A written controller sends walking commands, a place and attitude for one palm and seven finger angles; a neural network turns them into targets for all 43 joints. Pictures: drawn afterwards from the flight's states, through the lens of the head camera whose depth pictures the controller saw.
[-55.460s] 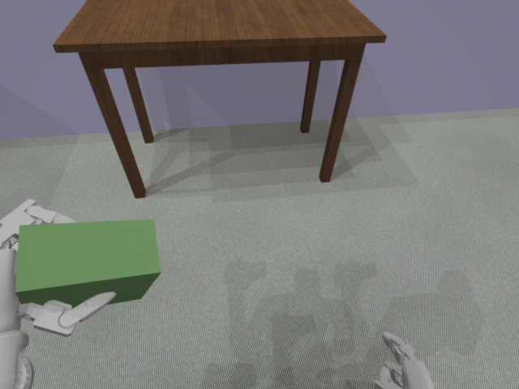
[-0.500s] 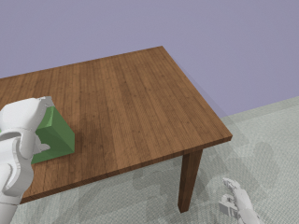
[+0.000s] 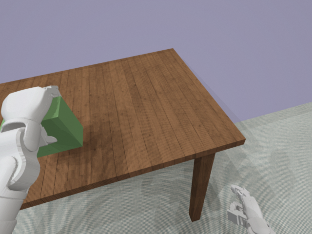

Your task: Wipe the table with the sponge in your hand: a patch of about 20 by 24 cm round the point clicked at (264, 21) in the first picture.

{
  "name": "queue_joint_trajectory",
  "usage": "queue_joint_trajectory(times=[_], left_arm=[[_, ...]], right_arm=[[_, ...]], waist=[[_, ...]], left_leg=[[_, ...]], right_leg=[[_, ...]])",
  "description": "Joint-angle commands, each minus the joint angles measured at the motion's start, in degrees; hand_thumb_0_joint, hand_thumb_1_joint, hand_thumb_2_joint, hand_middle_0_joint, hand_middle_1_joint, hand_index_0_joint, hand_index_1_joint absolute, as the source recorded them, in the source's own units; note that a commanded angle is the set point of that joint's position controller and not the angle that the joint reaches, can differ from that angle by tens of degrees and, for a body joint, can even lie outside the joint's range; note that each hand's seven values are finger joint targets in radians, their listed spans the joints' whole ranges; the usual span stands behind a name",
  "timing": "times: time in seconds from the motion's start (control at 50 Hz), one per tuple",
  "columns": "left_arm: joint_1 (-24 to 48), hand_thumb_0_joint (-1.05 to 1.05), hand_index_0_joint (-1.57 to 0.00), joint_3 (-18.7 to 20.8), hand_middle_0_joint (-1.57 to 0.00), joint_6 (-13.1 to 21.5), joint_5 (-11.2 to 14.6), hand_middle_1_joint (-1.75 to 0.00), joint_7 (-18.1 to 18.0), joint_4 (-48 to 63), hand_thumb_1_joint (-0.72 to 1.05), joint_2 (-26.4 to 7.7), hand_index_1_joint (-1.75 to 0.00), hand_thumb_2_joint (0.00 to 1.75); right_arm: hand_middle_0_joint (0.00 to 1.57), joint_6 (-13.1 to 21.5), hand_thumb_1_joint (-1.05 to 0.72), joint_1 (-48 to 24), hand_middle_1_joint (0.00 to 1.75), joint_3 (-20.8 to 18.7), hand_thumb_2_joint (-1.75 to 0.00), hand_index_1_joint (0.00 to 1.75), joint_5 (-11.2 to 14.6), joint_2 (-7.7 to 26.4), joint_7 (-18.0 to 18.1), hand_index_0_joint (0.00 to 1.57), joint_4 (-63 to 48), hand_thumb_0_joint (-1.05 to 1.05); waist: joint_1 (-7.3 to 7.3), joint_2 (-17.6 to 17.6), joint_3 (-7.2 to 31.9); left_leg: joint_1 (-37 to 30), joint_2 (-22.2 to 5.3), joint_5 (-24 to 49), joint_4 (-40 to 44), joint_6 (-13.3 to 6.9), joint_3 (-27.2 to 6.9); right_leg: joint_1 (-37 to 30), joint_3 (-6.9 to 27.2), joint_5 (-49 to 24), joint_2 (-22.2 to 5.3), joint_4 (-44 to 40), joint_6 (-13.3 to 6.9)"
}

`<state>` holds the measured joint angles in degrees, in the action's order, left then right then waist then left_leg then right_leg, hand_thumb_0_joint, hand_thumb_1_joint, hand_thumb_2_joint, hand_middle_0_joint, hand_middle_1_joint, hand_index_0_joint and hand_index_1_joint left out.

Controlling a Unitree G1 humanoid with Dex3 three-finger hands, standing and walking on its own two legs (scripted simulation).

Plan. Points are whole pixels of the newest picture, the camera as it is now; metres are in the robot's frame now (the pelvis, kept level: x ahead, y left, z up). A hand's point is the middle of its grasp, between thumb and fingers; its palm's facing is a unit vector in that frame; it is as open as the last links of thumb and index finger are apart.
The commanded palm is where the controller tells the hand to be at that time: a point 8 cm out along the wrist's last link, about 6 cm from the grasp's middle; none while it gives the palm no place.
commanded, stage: lift the sponge slowly off the table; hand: left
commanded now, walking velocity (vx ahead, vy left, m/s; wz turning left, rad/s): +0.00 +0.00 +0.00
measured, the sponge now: (52, 133) +0.28 +0.32 +0.14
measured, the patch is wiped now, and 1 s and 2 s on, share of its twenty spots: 1.00 1.00 1.00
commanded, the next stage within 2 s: bring the sponge back beside the body in 0.68 s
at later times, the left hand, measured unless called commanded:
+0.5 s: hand (42, 107) +0.29 +0.30 +0.22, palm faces +0.17 +0.00 -0.99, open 10.0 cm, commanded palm +0.24 +0.30 +0.29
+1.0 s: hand (42, 111) +0.28 +0.29 +0.22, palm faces +0.15 +0.00 -0.99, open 10.0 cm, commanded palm +0.22 +0.30 +0.29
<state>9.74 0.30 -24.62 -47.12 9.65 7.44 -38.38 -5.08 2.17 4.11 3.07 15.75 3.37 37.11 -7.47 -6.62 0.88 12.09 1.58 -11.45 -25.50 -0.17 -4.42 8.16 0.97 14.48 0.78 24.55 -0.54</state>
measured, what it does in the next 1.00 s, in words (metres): stands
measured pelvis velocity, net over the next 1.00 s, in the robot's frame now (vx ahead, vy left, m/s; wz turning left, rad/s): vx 0.00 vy -0.01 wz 0.00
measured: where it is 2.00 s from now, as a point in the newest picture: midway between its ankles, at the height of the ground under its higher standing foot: outside the picture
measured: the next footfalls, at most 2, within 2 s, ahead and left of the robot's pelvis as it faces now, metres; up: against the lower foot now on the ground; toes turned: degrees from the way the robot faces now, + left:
none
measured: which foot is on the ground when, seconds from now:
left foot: down 0.00-1.00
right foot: down 0.00-1.00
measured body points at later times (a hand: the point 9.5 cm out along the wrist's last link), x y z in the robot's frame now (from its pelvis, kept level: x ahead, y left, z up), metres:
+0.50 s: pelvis -0.01 -0.01 +0.00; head -0.02 -0.06 +0.45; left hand +0.27 +0.30 +0.28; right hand +0.25 -0.20 -0.09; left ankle +0.03 +0.12 -0.74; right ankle -0.01 -0.12 -0.74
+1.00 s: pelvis +0.00 -0.01 +0.00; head -0.01 -0.07 +0.44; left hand +0.26 +0.29 +0.27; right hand +0.24 -0.21 -0.09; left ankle +0.03 +0.12 -0.74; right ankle -0.01 -0.12 -0.74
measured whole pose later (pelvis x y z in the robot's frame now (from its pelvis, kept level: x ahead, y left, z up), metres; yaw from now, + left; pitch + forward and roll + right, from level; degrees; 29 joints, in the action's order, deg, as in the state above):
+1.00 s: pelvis +0.00 -0.01 +0.00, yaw +0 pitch -1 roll +0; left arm 11.6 2.1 -26.9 -45.4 15.4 11.1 -41.7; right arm -5.0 2.9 4.0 3.3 17.0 3.3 35.8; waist -7.8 -7.3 1.6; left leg 13.5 1.0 -11.7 -26.6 0.8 -4.5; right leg 10.4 0.9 15.5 1.5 27.3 -1.4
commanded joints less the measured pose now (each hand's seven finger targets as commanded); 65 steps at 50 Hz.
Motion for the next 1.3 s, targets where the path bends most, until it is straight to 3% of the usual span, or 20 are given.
queue_joint_trajectory(times=[0.0,0.06,0.3,0.32,0.36,0.42,0.46,0.52,0.66,0.72,0.74,0.8,0.82,0.88,0.92,1.1,1.12,1.16,1.22,1.28], left_arm=[[20.38,0.00,-1.20,9.84,-1.20,-1.87,-2.42,-1.60,-0.94,5.65,0.10,-17.61,-1.60,1.30],[22.17,0.00,-1.20,8.27,-1.20,-1.40,-2.60,-1.60,0.09,8.60,0.10,-16.52,-1.60,1.30],[24.72,0.00,-1.20,9.89,-1.20,-2.03,-2.51,-1.60,0.43,7.71,0.10,-18.57,-1.60,1.30],[25.52,0.00,-1.20,9.62,-1.20,-2.43,-2.51,-1.60,0.71,9.35,0.10,-18.00,-1.60,1.30],[25.77,0.00,-1.20,9.49,-1.20,-2.73,-2.18,-1.60,0.83,5.91,0.10,-18.59,-1.60,1.30],[28.18,0.00,-1.20,9.14,-1.20,-3.05,-2.74,-1.60,1.90,7.08,0.10,-18.86,-1.60,1.30],[26.77,0.00,-1.20,8.16,-1.20,-3.02,-2.18,-1.60,2.46,7.48,0.10,-18.01,-1.60,1.30],[25.99,0.00,-1.20,10.51,-1.20,-3.33,-2.50,-1.60,3.51,9.64,0.10,-20.38,-1.60,1.30],[28.01,0.00,-1.20,8.63,-1.20,-2.89,-2.63,-1.60,4.58,5.57,0.10,-19.36,-1.60,1.30],[25.71,0.00,-1.20,10.62,-1.20,-2.52,-2.29,-1.60,4.72,9.54,0.10,-20.41,-1.60,1.30],[26.28,0.00,-1.20,10.69,-1.20,-2.32,-2.34,-1.60,4.45,7.66,0.10,-20.75,-1.60,1.30],[24.54,0.00,-1.20,10.87,-1.20,-1.60,-1.54,-1.60,4.39,9.45,0.10,-20.38,-1.60,1.30],[23.22,0.00,-1.20,12.12,-1.20,-1.60,-1.47,-1.60,4.31,11.85,0.10,-20.84,-1.60,1.30],[20.17,0.00,-1.20,12.66,-1.20,-1.87,-0.76,-1.60,3.67,10.62,0.10,-20.98,-1.60,1.30],[19.13,0.00,-1.20,13.49,-1.20,-2.46,-0.75,-1.60,3.41,12.37,0.10,-21.25,-1.60,1.30],[15.76,0.00,-1.20,11.92,-1.20,-2.29,0.29,-1.60,2.06,18.05,0.10,-18.88,-1.60,1.30],[14.97,0.00,-1.20,12.55,-1.20,-2.59,0.11,-1.60,2.00,19.61,0.10,-18.92,-1.60,1.30],[13.43,0.00,-1.20,12.42,-1.20,-2.55,0.54,-1.60,1.39,19.60,0.10,-18.42,-1.60,1.30],[12.57,0.00,-1.20,13.54,-1.20,-2.88,0.63,-1.60,0.70,21.77,0.10,-18.88,-1.60,1.30],[10.87,0.00,-1.20,12.96,-1.20,-2.96,1.43,-1.60,-0.24,20.31,0.10,-17.77,-1.60,1.30]], right_arm=[[0.20,2.68,-0.90,-12.30,0.30,-2.53,-0.90,0.30,0.00,6.67,0.41,0.20,-9.76,0.00],[0.20,3.59,-0.90,-12.76,0.30,-2.20,-0.90,0.30,0.08,6.06,0.45,0.20,-10.55,0.00],[0.20,3.30,-0.90,-12.63,0.30,-2.21,-0.90,0.30,-0.01,6.07,0.45,0.20,-10.02,0.00],[0.20,3.61,-0.90,-14.45,0.30,-1.78,-0.90,0.30,0.58,5.70,0.35,0.20,-11.29,0.00],[0.20,3.50,-0.90,-12.46,0.30,-2.02,-0.90,0.30,0.22,6.17,0.50,0.20,-10.07,0.00],[0.20,3.64,-0.90,-14.07,0.30,-1.82,-0.90,0.30,0.73,6.05,0.63,0.20,-11.05,0.00],[0.20,3.65,-0.90,-12.81,0.30,-1.92,-0.90,0.30,0.40,6.04,0.47,0.20,-10.92,0.00],[0.20,3.64,-0.90,-14.00,0.30,-1.86,-0.90,0.30,0.56,6.12,0.33,0.20,-11.89,0.00],[0.20,3.44,-0.90,-11.80,0.30,-1.92,-0.90,0.30,0.41,6.40,0.53,0.20,-10.96,0.00],[0.20,3.79,-0.90,-13.71,0.30,-1.91,-0.90,0.30,0.54,6.03,0.38,0.20,-12.51,0.00],[0.20,3.62,-0.90,-11.59,0.30,-1.85,-0.90,0.30,0.15,6.17,0.43,0.20,-11.27,0.00],[0.20,3.26,-0.90,-11.57,0.30,-2.17,-0.90,0.30,0.05,6.06,0.36,0.20,-11.62,0.00],[0.20,3.84,-0.90,-13.63,0.30,-2.03,-0.90,0.30,0.46,5.74,0.24,0.20,-12.89,0.00],[0.20,3.14,-0.90,-11.50,0.30,-2.21,-0.90,0.30,-0.01,6.09,0.07,0.20,-11.65,0.00],[0.20,3.45,-0.90,-13.78,0.30,-2.10,-0.90,0.30,0.50,5.92,0.04,0.20,-12.66,0.00],[0.20,3.57,-0.90,-12.89,0.30,-2.19,-0.90,0.30,0.04,5.40,0.34,0.20,-12.22,0.00],[0.20,4.15,-0.90,-15.05,0.30,-1.91,-0.90,0.30,0.50,5.13,0.37,0.20,-13.08,0.00],[0.20,3.81,-0.90,-13.07,0.30,-2.02,-0.90,0.30,0.04,5.27,0.26,0.20,-12.22,0.00],[0.20,4.00,-0.90,-15.62,0.30,-1.71,-0.90,0.30,0.44,5.01,0.47,0.20,-13.09,0.00],[0.20,3.45,-0.90,-13.79,0.30,-1.92,-0.90,0.30,-0.05,5.20,0.59,0.20,-12.12,0.00]], waist=[[0.19,2.88,11.75],[0.24,1.11,14.32],[-0.29,2.19,13.20],[-0.44,0.52,13.16],[-0.06,3.29,12.82],[0.17,1.75,13.60],[-0.10,1.55,14.81],[-0.53,2.03,15.59],[0.21,3.65,13.94],[-0.66,2.58,15.83],[-0.24,4.34,15.19],[-0.49,3.19,14.89],[-0.94,2.75,16.19],[-0.89,2.97,13.98],[-1.07,2.50,13.68],[-0.92,1.29,13.67],[-1.09,1.53,14.07],[-1.09,1.85,13.53],[-1.46,1.19,13.23],[-1.56,2.11,12.18]], left_leg=[[-2.89,1.20,8.63,3.33,-1.67,1.74],[-4.13,1.28,9.79,3.05,-1.85,1.47],[-3.42,1.37,9.73,3.09,-1.66,1.84],[-3.38,1.29,8.83,3.43,-1.67,1.38],[-2.94,1.19,8.55,3.25,-1.63,1.72],[-3.39,1.35,8.40,2.92,-1.78,1.51],[-3.46,1.50,10.30,2.46,-1.80,1.81],[-3.47,1.64,11.27,1.98,-2.06,1.46],[-2.71,1.46,9.36,2.11,-1.92,2.02],[-3.46,1.71,10.90,1.37,-2.26,1.71],[-2.80,1.58,11.47,1.20,-2.10,2.20],[-3.21,1.69,10.89,1.22,-2.13,2.44],[-3.55,1.59,11.32,0.92,-2.20,1.79],[-2.31,1.51,11.42,0.90,-1.93,2.49],[-2.36,1.45,10.62,0.89,-1.95,1.84],[-3.51,1.51,11.07,0.81,-1.88,2.22],[-3.85,1.28,10.99,0.80,-1.95,1.48],[-3.47,1.18,11.42,1.09,-1.66,1.88],[-3.95,0.99,10.31,1.48,-1.66,1.23],[-3.64,0.73,9.23,2.05,-1.38,1.88]], right_leg=[[-2.83,-1.21,-8.77,1.30,-3.35,-3.02],[-3.45,-1.39,-9.46,1.19,-2.81,-3.23],[-3.01,-0.88,-9.82,1.07,-2.92,-3.17],[-2.75,0.69,-8.43,1.66,-3.13,-3.75],[-2.59,-0.63,-8.46,0.97,-3.19,-3.10],[-2.24,1.02,-8.26,1.45,-3.19,-3.49],[-3.32,-0.64,-10.83,0.69,-2.42,-3.08],[-3.79,0.99,-12.40,1.25,-1.91,-3.34],[-2.30,-0.57,-10.40,0.44,-2.26,-2.71],[-3.44,1.39,-12.60,0.93,-1.61,-3.22],[-3.26,-0.36,-13.04,0.26,-1.34,-2.75],[-2.99,-0.45,-12.95,0.28,-1.57,-2.51],[-3.65,1.70,-13.44,0.90,-1.23,-3.17],[-3.08,-0.30,-13.68,0.33,-1.24,-2.51],[-2.53,1.79,-12.32,1.06,-1.35,-3.05],[-2.23,-0.23,-12.61,0.44,-1.25,-2.48],[-2.13,1.83,-12.10,1.22,-1.18,-3.20],[-2.31,-0.30,-12.13,0.64,-1.16,-2.69],[-1.80,2.24,-10.60,1.53,-1.60,-3.37],[-1.59,-0.05,-9.15,0.78,-2.13,-2.70]])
